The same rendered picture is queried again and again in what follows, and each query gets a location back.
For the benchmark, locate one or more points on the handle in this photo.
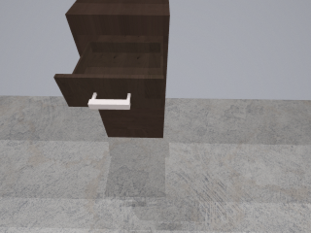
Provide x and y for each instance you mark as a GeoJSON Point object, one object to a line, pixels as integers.
{"type": "Point", "coordinates": [109, 104]}

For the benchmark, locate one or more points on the drawer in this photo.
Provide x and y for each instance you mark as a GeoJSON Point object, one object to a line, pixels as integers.
{"type": "Point", "coordinates": [112, 69]}

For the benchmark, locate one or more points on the cabinet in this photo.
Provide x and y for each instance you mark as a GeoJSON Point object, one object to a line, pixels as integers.
{"type": "Point", "coordinates": [125, 21]}

